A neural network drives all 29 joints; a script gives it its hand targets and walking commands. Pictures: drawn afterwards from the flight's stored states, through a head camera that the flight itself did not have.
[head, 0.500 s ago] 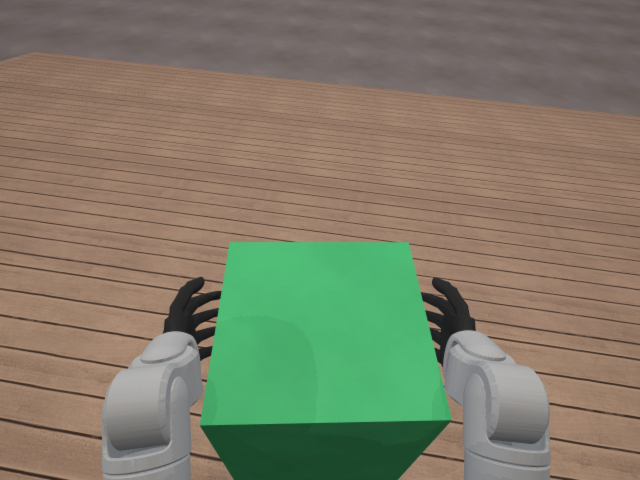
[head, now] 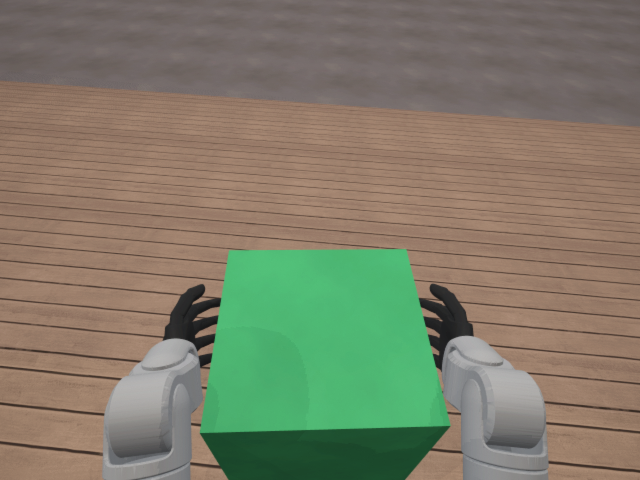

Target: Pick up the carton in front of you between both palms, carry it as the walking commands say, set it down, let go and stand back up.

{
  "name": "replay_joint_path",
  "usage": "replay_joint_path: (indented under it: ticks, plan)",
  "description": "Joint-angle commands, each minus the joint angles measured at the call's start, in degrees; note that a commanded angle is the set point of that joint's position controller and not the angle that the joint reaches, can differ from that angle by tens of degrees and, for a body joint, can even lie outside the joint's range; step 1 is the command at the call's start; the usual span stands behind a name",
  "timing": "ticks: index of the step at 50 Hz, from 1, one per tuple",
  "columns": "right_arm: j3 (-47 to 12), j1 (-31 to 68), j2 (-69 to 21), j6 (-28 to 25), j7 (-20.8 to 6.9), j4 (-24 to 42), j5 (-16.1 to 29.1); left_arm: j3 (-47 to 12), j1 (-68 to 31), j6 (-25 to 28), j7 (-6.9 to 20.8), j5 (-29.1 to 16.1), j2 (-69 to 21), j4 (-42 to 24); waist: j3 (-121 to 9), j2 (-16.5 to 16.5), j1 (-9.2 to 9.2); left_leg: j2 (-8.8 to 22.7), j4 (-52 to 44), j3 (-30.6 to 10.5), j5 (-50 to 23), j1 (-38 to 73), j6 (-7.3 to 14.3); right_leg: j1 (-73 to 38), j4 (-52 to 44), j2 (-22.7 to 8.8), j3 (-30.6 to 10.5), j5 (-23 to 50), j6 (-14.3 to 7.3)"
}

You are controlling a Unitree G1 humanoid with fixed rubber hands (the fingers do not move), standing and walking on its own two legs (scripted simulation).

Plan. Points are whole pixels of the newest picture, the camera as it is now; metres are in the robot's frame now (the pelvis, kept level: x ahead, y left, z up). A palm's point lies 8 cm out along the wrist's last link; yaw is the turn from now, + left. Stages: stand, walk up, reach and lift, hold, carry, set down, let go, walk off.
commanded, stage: carry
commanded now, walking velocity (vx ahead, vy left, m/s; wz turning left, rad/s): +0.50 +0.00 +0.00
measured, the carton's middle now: (318, 376) +0.27 +0.00 +0.02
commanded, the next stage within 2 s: none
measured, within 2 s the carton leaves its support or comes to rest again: neither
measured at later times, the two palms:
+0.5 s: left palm (217, 160) +0.62 +0.16 +0.11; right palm (392, 161) +0.61 -0.14 +0.11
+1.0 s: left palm (234, 67) +1.01 +0.17 +0.11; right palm (358, 70) +1.01 -0.13 +0.11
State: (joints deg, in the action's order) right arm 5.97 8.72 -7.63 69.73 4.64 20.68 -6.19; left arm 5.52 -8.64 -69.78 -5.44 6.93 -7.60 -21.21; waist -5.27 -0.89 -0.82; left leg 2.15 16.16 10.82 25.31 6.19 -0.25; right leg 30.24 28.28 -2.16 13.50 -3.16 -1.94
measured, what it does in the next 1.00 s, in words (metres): walks ahead: right foot, then left foot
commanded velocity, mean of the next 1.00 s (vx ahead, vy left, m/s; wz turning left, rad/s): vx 0.50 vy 0.00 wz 0.00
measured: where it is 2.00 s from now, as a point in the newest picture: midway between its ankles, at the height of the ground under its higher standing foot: (302, 255)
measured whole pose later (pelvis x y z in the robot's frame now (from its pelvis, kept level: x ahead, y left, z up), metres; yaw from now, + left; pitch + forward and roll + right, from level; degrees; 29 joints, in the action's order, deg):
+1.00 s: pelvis +0.65 +0.02 -0.01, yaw +1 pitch +5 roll +1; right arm 13.0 37.6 -2.7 68.4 7.5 -2.0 -4.1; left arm 13.8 -37.8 -68.8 -7.2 4.1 -1.3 1.7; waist -0.2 1.1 -1.7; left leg -1.0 29.3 9.5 28.1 -5.8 2.3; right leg 30.5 27.0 -0.4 7.2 2.7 -3.9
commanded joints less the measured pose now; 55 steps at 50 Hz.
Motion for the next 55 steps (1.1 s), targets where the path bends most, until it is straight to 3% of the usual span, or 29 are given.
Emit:
replay_joint_path:
  ticks: [1,2,3,4,5,6,7,9,15,22,24,25,26,27,28,29,31,32,33,35,40,47,49,50,51,52,53,54,55]
  plan:
    - [-40.40,25.02,-49.73,0.12,-15.53,2.57,23.01,-40.30,-23.38,0.24,14.86,-22.59,-52.11,0.43,-13.80,-5.15,2.19,7.36,22.27,3.25,-48.53,-9.03,2.21,-28.27,-3.22,3.15,2.53,-3.74,-0.45]
    - [-40.52,25.43,-49.70,0.18,-15.61,2.33,22.87,-39.81,-22.57,0.34,15.04,-22.26,-51.70,1.21,-17.30,3.59,3.14,4.81,37.44,2.66,-32.58,-19.59,0.72,-37.39,-6.85,-9.42,-16.77,-13.58,-3.41]
    - [-41.37,26.58,-50.02,0.22,-15.50,3.67,23.13,-39.94,-22.60,1.20,15.47,-22.05,-52.45,3.15,-20.62,19.43,2.66,-4.22,53.68,-1.76,-4.59,-38.29,-1.14,-49.35,-14.50,-22.07,-42.91,-13.62,-12.40]
    - [-41.59,26.51,-51.04,-0.40,-15.49,2.31,22.87,-40.40,-22.81,1.55,15.76,-23.38,-54.12,2.31,-19.37,14.21,2.26,-1.61,61.17,-9.08,0.58,-43.29,0.80,-47.95,-15.51,-23.00,-41.17,-6.11,-12.94]
    - [-41.66,26.50,-52.83,-1.20,-15.55,2.41,23.01,-40.99,-23.68,2.17,15.94,-24.26,-55.91,1.49,-19.02,10.42,2.18,1.13,62.25,-10.55,-1.37,-43.52,2.02,-44.31,-14.38,-20.47,-34.91,0.36,-11.90]
    - [-41.93,26.60,-54.81,-1.99,-15.54,2.15,22.99,-41.66,-25.06,2.77,16.04,-24.80,-57.45,0.42,-17.86,3.60,1.82,3.64,58.74,-11.18,-4.33,-42.76,2.59,-40.15,-13.94,-19.27,-29.47,3.50,-9.72]
    - [-41.99,25.68,-56.26,-2.72,-15.42,1.77,22.89,-42.32,-26.16,3.24,16.10,-25.22,-58.48,-0.53,-16.69,1.79,1.50,5.18,54.19,-11.34,-6.95,-42.04,2.66,-36.98,-14.52,-18.08,-25.36,4.91,-7.86]
    - [-42.20,23.03,-57.38,-3.90,-14.95,0.95,22.21,-43.11,-25.28,3.95,16.32,-25.92,-58.83,-1.48,-16.90,4.17,1.36,4.61,48.41,-9.11,-9.91,-39.57,2.22,-34.47,-15.84,-16.03,-19.32,3.80,-5.70]
    - [-43.70,20.56,-55.80,-5.61,-13.48,2.19,20.80,-43.12,-21.67,4.76,17.27,-25.73,-54.70,-2.27,-10.93,8.32,1.56,3.31,30.22,-2.87,-16.77,-44.01,-0.16,-35.33,-17.34,-12.24,-9.90,8.42,-5.86]
    - [-43.60,32.61,-44.71,-2.62,-12.52,5.07,23.71,-41.12,-30.33,3.00,14.57,-24.81,-43.83,-2.22,-4.50,9.89,3.06,1.02,16.88,0.67,-23.26,-39.98,2.57,-35.15,-14.20,-11.01,-5.80,14.47,-5.61]
    - [-41.91,36.43,-41.10,-1.55,-12.03,2.41,23.91,-40.44,-35.37,2.05,13.53,-24.43,-40.44,-0.28,-6.25,10.11,1.73,-0.69,15.71,1.78,-20.82,-32.56,4.08,-34.56,-7.81,-10.88,-3.89,22.36,-4.56]
    - [-40.49,38.05,-39.80,-1.10,-11.77,0.01,23.79,-39.96,-38.35,1.46,13.01,-24.49,-39.31,1.08,-9.02,8.52,-0.16,-3.15,13.41,3.80,-19.15,-24.05,4.32,-32.32,0.34,-9.41,-1.20,25.27,-3.27]
    - [-38.51,39.92,-38.20,-0.80,-11.57,-2.88,23.58,-39.29,-41.82,0.90,12.56,-24.53,-38.54,2.49,-13.43,3.99,-2.39,-4.34,12.84,3.76,-15.55,-12.53,4.08,-27.29,12.52,-6.55,0.33,20.96,-1.87]
    - [-36.98,40.81,-37.00,-0.35,-11.36,-5.30,23.63,-38.34,-44.35,0.17,12.11,-24.75,-37.79,4.14,-17.44,-4.96,-3.92,7.81,8.71,-15.35,-7.13,-2.90,6.44,-16.31,28.03,-3.08,-0.01,5.76,0.09]
    - [-36.03,43.59,-36.16,-0.42,-11.19,-7.98,23.85,-38.14,-46.79,-0.46,11.76,-25.80,-39.27,5.45,-21.70,-21.35,-3.99,19.72,0.80,-42.18,-4.95,8.86,14.66,2.10,44.09,6.07,-5.61,-22.44,1.71]
    - [-36.27,46.74,-39.08,-0.15,-11.24,-8.71,25.82,-37.14,-49.75,-0.36,11.41,-25.92,-40.08,7.59,-21.23,-15.60,-2.99,20.46,0.28,-41.45,-11.93,8.61,15.84,7.28,52.49,3.67,-12.74,-25.19,0.00]
    - [-36.59,53.57,-44.13,-0.50,-11.57,-8.96,27.97,-36.10,-54.28,0.10,11.21,-26.83,-44.98,10.11,-20.15,-3.96,-2.98,16.88,5.19,-29.78,-25.58,2.70,13.47,9.29,51.72,-0.49,-15.16,-21.26,-2.12]
    - [-36.95,57.43,-46.60,-0.81,-11.81,-8.87,29.19,-35.66,-56.03,0.42,11.14,-26.95,-46.95,11.31,-20.10,-1.46,-2.09,15.85,5.36,-25.68,-27.76,-0.24,12.08,8.66,47.54,-2.00,-15.43,-18.85,-2.27]
    - [-37.06,61.14,-48.83,-1.19,-12.00,-9.21,30.17,-35.18,-58.12,0.77,11.05,-27.07,-48.37,12.17,-20.74,-2.30,-1.13,15.03,4.67,-22.44,-27.13,-2.46,10.97,6.53,44.43,-2.42,-14.97,-17.17,-2.00]
    - [-36.60,66.01,-51.28,-1.81,-12.24,-10.49,31.23,-34.96,-62.11,1.47,10.79,-27.28,-50.76,13.82,-21.09,-4.11,-0.79,14.15,4.00,-19.13,-27.94,-4.08,11.31,6.11,40.74,-1.72,-13.27,-16.19,-1.43]
    - [-33.49,68.02,-52.57,-1.95,-12.29,-16.03,30.08,-33.73,-65.98,2.16,9.86,-26.60,-53.27,18.00,-19.69,-5.12,-2.05,12.32,4.82,-13.93,-35.93,0.77,12.35,12.61,26.71,-1.55,-10.44,-11.08,-0.31]
    - [-31.30,64.72,-54.07,-1.51,-12.32,-19.54,26.38,-32.40,-65.59,1.50,10.95,-26.10,-55.88,20.36,-16.04,-6.86,-3.58,7.05,10.41,-6.16,-48.35,4.09,8.24,3.23,0.19,3.10,-4.76,6.87,-1.26]
    - [-32.20,65.42,-54.36,-1.85,-12.24,-19.37,26.21,-31.83,-65.70,1.51,11.61,-26.16,-55.37,20.81,-17.30,-7.30,-1.85,7.18,16.76,-5.04,-53.29,3.78,6.35,-5.14,-3.83,3.98,-4.47,8.46,-2.83]
    - [-32.84,66.06,-54.51,-2.01,-12.24,-19.49,26.45,-31.38,-64.96,1.62,11.91,-26.04,-55.12,21.55,-19.37,-5.83,0.56,5.95,24.49,-2.59,-53.45,1.62,4.78,-13.38,-6.61,4.90,-3.13,9.67,-3.02]
    - [-33.52,66.46,-54.56,-2.26,-12.23,-20.06,26.81,-30.61,-64.41,1.81,12.31,-25.79,-54.68,22.13,-21.15,-2.54,3.30,4.57,34.16,-1.44,-44.53,-5.68,3.58,-23.82,-6.06,2.17,-5.04,10.92,-2.71]
    - [-33.67,67.17,-54.18,-2.52,-12.19,-20.74,26.90,-29.41,-62.68,1.84,12.75,-25.55,-53.98,23.53,-24.31,3.89,4.73,2.61,44.70,-2.60,-25.27,-18.64,3.67,-36.52,3.37,-6.56,-14.96,23.09,-2.11]
    - [-33.58,66.57,-56.65,-2.24,-12.14,-21.10,27.19,-29.11,-63.33,2.31,12.83,-24.45,-51.54,24.28,-29.02,18.98,3.75,-6.51,57.88,-5.58,3.61,-39.19,1.45,-51.19,-0.19,-17.85,-40.17,23.26,-11.60]
    - [-33.28,67.84,-55.53,-2.50,-11.78,-20.13,26.76,-29.65,-63.64,2.43,13.20,-25.60,-53.42,24.33,-29.13,18.10,4.46,-5.74,65.50,-10.00,7.37,-45.96,2.62,-52.59,-2.11,-20.16,-44.22,15.96,-16.12]
    - [-33.90,70.26,-55.98,-2.83,-11.39,-18.61,26.88,-30.40,-65.32,2.83,13.65,-26.96,-55.45,22.15,-25.77,14.10,5.07,-3.42,65.45,-11.66,5.53,-48.58,3.70,-49.02,-1.97,-17.26,-40.34,16.18,-15.18]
